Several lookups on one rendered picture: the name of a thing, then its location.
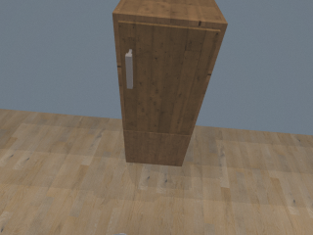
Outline handle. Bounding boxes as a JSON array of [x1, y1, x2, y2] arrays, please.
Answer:
[[125, 49, 133, 89]]

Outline cupboard door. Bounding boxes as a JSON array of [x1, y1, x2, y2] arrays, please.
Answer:
[[117, 21, 221, 136]]

